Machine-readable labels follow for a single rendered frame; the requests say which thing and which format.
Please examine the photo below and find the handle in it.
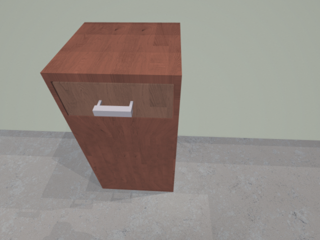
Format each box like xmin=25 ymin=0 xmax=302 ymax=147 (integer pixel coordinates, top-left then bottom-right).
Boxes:
xmin=92 ymin=100 xmax=134 ymax=117

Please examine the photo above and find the cabinet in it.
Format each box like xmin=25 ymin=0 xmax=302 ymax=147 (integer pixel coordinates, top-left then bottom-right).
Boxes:
xmin=40 ymin=22 xmax=182 ymax=192

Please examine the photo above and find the drawer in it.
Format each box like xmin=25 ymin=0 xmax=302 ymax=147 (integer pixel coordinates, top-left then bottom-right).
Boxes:
xmin=52 ymin=81 xmax=174 ymax=118

